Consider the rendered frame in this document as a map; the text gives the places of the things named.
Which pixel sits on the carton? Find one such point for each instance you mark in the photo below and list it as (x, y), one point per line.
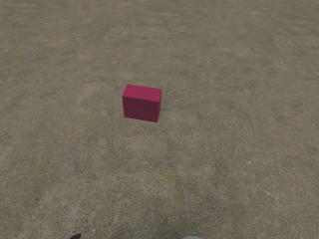
(141, 103)

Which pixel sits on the right robot shin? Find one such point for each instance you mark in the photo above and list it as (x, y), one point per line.
(191, 234)

